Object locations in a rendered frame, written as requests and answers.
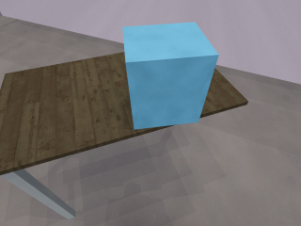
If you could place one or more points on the table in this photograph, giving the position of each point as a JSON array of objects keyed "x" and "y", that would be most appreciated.
[{"x": 55, "y": 111}]

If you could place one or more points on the carton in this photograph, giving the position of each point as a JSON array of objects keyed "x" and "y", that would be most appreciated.
[{"x": 169, "y": 70}]

